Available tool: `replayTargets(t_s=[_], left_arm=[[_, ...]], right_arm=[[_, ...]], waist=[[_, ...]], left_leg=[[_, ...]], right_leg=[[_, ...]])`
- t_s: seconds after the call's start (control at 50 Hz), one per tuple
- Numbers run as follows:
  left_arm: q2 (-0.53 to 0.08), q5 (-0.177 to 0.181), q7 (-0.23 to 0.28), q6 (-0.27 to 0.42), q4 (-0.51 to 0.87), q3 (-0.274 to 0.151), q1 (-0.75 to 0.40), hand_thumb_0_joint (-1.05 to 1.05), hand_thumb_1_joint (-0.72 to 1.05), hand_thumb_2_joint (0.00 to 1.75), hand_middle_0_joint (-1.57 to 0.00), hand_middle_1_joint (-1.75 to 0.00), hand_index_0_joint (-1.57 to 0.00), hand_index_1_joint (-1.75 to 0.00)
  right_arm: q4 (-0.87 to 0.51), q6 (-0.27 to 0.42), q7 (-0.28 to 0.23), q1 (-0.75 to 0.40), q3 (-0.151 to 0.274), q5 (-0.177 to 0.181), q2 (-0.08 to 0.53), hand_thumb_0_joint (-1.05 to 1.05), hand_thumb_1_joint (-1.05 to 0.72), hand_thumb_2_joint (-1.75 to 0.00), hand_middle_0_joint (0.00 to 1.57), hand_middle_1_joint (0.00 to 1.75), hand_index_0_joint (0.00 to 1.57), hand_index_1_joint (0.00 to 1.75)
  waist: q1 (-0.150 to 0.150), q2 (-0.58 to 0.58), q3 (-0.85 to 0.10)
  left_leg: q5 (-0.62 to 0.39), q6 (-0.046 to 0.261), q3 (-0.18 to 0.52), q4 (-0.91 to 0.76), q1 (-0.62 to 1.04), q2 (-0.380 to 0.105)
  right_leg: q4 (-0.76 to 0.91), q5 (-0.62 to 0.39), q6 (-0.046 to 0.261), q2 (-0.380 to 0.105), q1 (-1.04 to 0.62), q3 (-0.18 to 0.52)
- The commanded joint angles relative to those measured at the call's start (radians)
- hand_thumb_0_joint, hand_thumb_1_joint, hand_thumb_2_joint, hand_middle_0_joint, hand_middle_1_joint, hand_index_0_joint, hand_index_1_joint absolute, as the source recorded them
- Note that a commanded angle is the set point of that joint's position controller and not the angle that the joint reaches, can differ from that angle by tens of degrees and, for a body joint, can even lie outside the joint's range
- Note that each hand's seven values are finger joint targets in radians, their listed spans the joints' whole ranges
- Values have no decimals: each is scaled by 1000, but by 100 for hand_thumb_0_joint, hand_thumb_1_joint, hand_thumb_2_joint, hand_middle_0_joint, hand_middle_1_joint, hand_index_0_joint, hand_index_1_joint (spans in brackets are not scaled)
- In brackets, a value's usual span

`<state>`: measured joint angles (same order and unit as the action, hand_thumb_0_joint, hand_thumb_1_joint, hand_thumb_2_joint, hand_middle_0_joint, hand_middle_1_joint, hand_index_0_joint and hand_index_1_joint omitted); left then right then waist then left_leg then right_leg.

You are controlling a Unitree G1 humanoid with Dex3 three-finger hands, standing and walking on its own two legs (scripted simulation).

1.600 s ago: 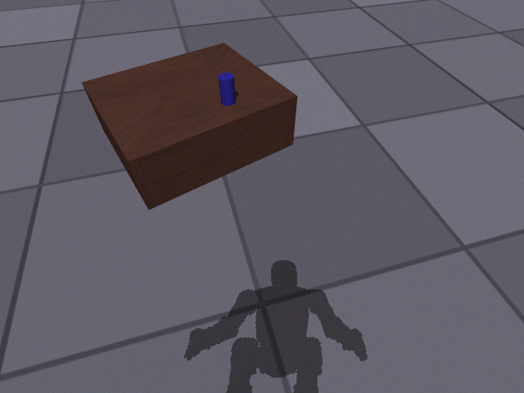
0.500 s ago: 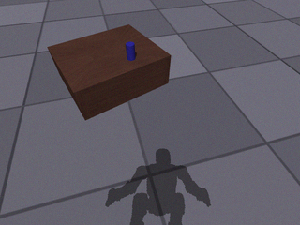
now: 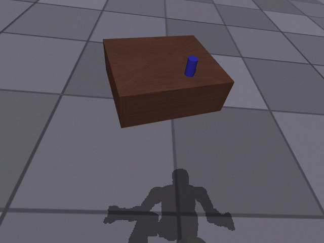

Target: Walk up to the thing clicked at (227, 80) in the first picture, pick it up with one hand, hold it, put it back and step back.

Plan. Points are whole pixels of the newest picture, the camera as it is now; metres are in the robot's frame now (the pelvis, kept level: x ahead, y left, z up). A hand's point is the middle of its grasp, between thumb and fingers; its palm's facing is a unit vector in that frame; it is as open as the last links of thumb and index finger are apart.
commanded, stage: walk up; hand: right
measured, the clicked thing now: (191, 66) +1.38 -0.28 -0.36
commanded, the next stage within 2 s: none
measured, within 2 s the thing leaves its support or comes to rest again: neither
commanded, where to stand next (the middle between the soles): +0.88 -0.27 m, yaw +23 degrees
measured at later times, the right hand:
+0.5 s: hand (262, 175) +0.36 -0.36 -0.13, palm faces -0.23 +0.87 -0.43, open 7.4 cm
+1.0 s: hand (266, 133) +0.56 -0.46 -0.13, palm faces -0.25 +0.83 -0.51, open 7.4 cm
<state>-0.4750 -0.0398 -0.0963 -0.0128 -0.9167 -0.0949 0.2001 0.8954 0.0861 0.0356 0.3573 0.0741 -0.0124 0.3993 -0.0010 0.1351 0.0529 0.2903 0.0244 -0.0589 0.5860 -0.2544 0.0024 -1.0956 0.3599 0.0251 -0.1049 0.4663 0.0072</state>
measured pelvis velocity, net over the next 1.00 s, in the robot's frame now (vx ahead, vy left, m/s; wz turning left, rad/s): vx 0.45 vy -0.17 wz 0.25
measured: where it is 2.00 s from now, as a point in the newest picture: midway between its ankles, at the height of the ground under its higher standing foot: (192, 156)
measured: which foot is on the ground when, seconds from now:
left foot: down 0.00-0.30, up 0.32-0.64, down 0.66-1.00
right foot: up 0.00-0.26, down 0.28-0.66, up 0.68-1.00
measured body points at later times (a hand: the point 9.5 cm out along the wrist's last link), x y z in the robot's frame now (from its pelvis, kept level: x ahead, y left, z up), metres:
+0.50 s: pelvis +0.24 -0.10 +0.00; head +0.26 -0.09 +0.45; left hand +0.28 +0.23 -0.09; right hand +0.38 -0.41 -0.10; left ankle +0.25 +0.04 -0.67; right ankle +0.28 -0.19 -0.73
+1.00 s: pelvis +0.45 -0.17 -0.02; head +0.45 -0.15 +0.43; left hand +0.43 +0.18 -0.13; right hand +0.58 -0.50 -0.10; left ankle +0.40 +0.02 -0.73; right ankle +0.57 -0.32 -0.72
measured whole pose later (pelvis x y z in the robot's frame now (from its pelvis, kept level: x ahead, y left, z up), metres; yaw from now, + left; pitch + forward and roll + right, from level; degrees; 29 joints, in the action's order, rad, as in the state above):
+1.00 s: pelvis +0.45 -0.17 -0.02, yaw +14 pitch -2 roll +1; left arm -0.48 -0.04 -0.12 -0.03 -0.81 -0.12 0.29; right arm 0.85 0.10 -0.01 0.38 0.06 -0.02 0.46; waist 0.01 0.07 0.05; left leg 0.40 -0.02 -0.02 0.73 -0.30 -0.13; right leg -0.79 0.34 0.02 -0.15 0.48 -0.01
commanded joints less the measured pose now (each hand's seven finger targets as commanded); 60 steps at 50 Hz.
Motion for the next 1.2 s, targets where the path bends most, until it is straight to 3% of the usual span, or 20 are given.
replayTargets(t_s=[0.0, 0.14, 0.2, 0.24, 0.26, 0.28, 0.3, 0.4, 0.48, 0.6, 0.62, 0.64, 0.66, 0.78, 0.9, 0.98, 1.02, 1.04, 1.12, 1.18], left_arm=[[-170, 3, -15, 19, 100, -48, -11, 0, 90, 90, -20, -30, -20, -30], [-113, 0, -29, 35, 201, -45, -195, 0, 90, 90, -20, -30, -20, -30], [-107, 7, -24, 44, 200, -57, -162, 0, 90, 90, -20, -30, -20, -30], [-139, 7, -8, 48, 156, -86, 47, 0, 90, 90, -20, -30, -20, -30], [-214, -6, 7, 60, 123, -118, 193, 0, 90, 90, -20, -30, -20, -30], [-294, -2, 16, 68, 130, -124, 217, 0, 90, 90, -20, -30, -20, -30], [-301, 13, 21, 64, 146, -119, 148, 0, 90, 90, -20, -30, -20, -30], [-169, 17, 27, 75, 190, -68, 33, 0, 90, 90, -20, -30, -20, -30], [-173, 3, 20, 77, 233, -62, 48, 0, 90, 90, -20, -30, -20, -30], [-146, 2, 6, 47, 276, -35, 30, 0, 90, 90, -20, -30, -20, -30], [-101, 1, 9, 47, 284, -21, 58, 0, 90, 90, -20, -30, -20, -30], [-47, 2, 11, 49, 293, -12, 107, 0, 90, 90, -20, -30, -20, -30], [-154, 0, 20, 31, 276, -41, 129, 0, 90, 90, -20, -30, -20, -30], [-180, 1, 5, 13, 180, -65, 170, 0, 90, 90, -20, -30, -20, -30], [-168, -1, -18, 9, 190, -72, 83, 0, 90, 90, -20, -30, -20, -30], [-198, -9, -5, 22, 118, -103, 246, 0, 90, 90, -20, -30, -20, -30], [-337, -13, 17, 46, 141, -119, 307, 0, 90, 90, -20, -30, -20, -30], [-357, 1, 21, 46, 177, -113, 194, 0, 90, 90, -20, -30, -20, -30], [-237, 9, 40, 54, 177, -80, 105, 0, 90, 90, -20, -30, -20, -30], [-227, -1, 36, 55, 195, -68, 111, 0, 90, 90, -20, -30, -20, -30]], right_arm=[[-94, 48, -29, 8, 76, 5, 314, 0, -90, -90, 20, 30, 20, 30], [-99, 56, -42, 108, 81, 5, 316, 0, -90, -90, 20, 30, 20, 30], [-119, 47, -56, 81, 76, -3, 315, 0, -90, -90, 20, 30, 20, 30], [-134, 37, -65, 38, 66, 2, 297, 0, -90, -90, 20, 30, 20, 30], [-137, 35, -64, 74, 38, 7, 216, 0, -90, -90, 20, 30, 20, 30], [-172, 38, -68, 98, 8, 18, 138, 0, -90, -90, 20, 30, 20, 30], [-149, 31, -82, 62, 28, 9, 228, 0, -90, -90, 20, 30, 20, 30], [-68, 29, -41, 86, 40, 8, 233, 0, -90, -90, 20, 30, 20, 30], [-101, 28, -26, 17, 42, 5, 211, 0, -90, -90, 20, 30, 20, 30], [-81, 44, -49, 111, 68, 9, 232, 0, -90, -90, 20, 30, 20, 30], [-72, 49, -62, 193, 82, -2, 281, 0, -90, -90, 20, 30, 20, 30], [-84, 51, -80, 253, 108, -15, 387, 0, -90, -90, 20, 30, 20, 30], [-139, 48, -91, 200, 115, 5, 426, 0, -90, -90, 20, 30, 20, 30], [-140, 49, -80, 7, 69, 10, 335, 0, -90, -90, 20, 30, 20, 30], [-132, 52, -68, -25, 91, -3, 397, 0, -90, -90, 20, 30, 20, 30], [-116, 24, -75, -59, 65, -14, 325, 0, -90, -90, 20, 30, 20, 30], [-161, 21, -91, -115, 23, 14, 207, 0, -90, -90, 20, 30, 20, 30], [-150, 21, -103, -128, 42, 6, 268, 0, -90, -90, 20, 30, 20, 30], [-27, 38, -75, 12, 37, 16, 277, 0, -90, -90, 20, 30, 20, 30], [-40, 37, -58, -1, 36, 12, 246, 0, -90, -90, 20, 30, 20, 30]], waist=[[16, -265, 58], [-46, -241, 26], [-7, -266, -16], [117, -195, -103], [178, 21, -170], [152, 259, -173], [134, 168, -151], [38, 43, 22], [55, 40, 20], [-31, -126, -60], [-77, -234, -100], [-79, -439, -156], [-68, -257, -164], [25, -243, 0], [13, -317, -10], [120, -136, -72], [178, 292, -6], [124, 170, 52], [47, 76, 48], [56, 92, 30]], left_leg=[[171, 163, 316, -404, -17, -232], [-176, 150, 242, -278, 122, -218], [-399, 128, 215, -178, 74, -227], [-519, 88, 166, 116, 5, -185], [-365, 47, 97, 458, -155, -90], [200, 28, 29, 627, -438, 46], [221, 37, 96, 732, -460, -5], [69, 22, 83, 515, -321, -103], [42, -8, 11, 247, -274, -94], [-129, 23, -64, 16, 188, -7], [-6, 66, 66, -47, 321, -67], [126, 163, 541, -165, 439, -354], [325, 264, 856, -295, 352, -506], [46, 204, 284, -222, -58, -298], [242, 179, 212, -210, -149, -267], [256, 101, 71, 136, -340, -163], [324, 20, 8, 664, -674, 40], [288, 20, 128, 715, -624, -49], [161, 17, 53, 479, -441, -111], [144, 13, -16, 315, -322, -76]], right_leg=[[134, -115, -45, -48, 100, 37], [401, -193, -25, -14, 92, -10], [445, -146, -5, 27, -87, -47], [542, -146, 29, 68, -357, -59], [631, 2, 68, -26, -531, 101], [815, 193, 112, -284, -639, 496], [856, 244, 185, -332, -556, 585], [801, -108, 192, -158, -249, 151], [808, -132, 238, -171, -227, 71], [525, -110, 145, -78, -20, -72], [296, -173, 112, -27, 71, -112], [5, 164, 50, 89, 274, -128], [-109, 221, 20, 78, 304, 21], [-3, 70, -18, -48, 119, 53], [253, -11, -13, -32, -4, -34], [413, 32, -2, 77, -357, -137], [871, 359, 146, -271, -379, 556], [918, 405, 230, -341, -276, 635], [732, 82, 224, -197, -210, 241], [723, -83, 237, -190, -185, 165]])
